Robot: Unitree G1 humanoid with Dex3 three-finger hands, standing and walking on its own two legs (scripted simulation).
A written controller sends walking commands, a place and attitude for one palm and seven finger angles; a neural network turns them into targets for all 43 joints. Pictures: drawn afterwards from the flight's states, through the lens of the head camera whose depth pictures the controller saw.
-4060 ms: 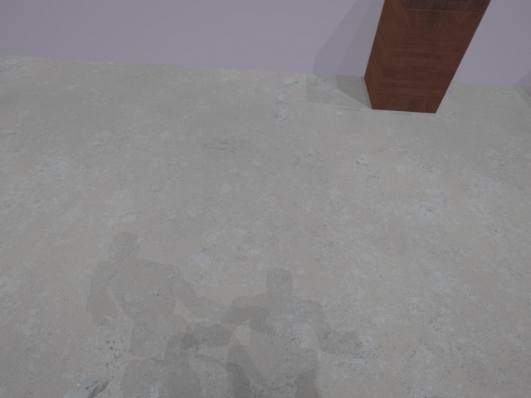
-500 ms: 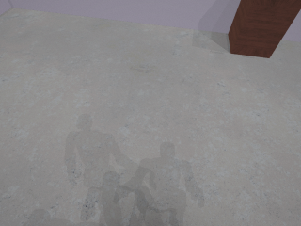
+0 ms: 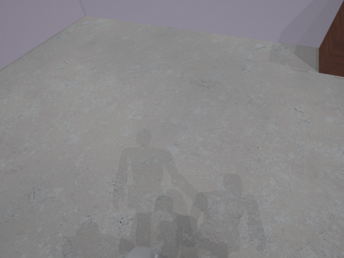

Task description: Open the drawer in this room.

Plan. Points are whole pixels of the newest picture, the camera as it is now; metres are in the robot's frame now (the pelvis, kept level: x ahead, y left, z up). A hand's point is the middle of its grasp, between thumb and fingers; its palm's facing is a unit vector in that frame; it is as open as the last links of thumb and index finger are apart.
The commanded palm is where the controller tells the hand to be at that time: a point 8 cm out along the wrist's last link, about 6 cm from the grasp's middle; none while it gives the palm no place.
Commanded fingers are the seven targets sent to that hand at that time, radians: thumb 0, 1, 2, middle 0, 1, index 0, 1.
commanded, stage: turn or walk to find it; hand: left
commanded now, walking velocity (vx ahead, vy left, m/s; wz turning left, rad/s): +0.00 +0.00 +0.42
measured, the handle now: out of the picture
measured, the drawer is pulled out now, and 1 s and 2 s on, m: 0.00 0.00 0.00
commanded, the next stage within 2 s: none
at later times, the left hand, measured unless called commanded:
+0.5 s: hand out of the picture -0.02 +0.28 -0.18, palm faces +0.26 -0.94 -0.22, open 7.4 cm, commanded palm none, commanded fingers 0.00 0.90 0.90 -0.20 -0.30 -0.20 -0.30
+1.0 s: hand out of the picture -0.01 +0.22 -0.15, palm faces +0.39 -0.88 -0.26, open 7.4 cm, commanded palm none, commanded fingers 0.00 0.90 0.90 -0.20 -0.30 -0.20 -0.30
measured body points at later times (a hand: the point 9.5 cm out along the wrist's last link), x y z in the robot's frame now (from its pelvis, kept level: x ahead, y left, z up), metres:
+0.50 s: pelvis -0.02 +0.06 +0.00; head +0.00 +0.10 +0.45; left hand -0.03 +0.33 -0.16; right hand +0.13 -0.16 -0.12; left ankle -0.04 +0.13 -0.74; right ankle -0.01 -0.12 -0.65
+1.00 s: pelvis -0.03 +0.01 +0.00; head +0.00 -0.01 +0.45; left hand -0.03 +0.27 -0.13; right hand +0.08 -0.22 -0.16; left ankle -0.09 +0.13 -0.66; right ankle +0.00 -0.09 -0.74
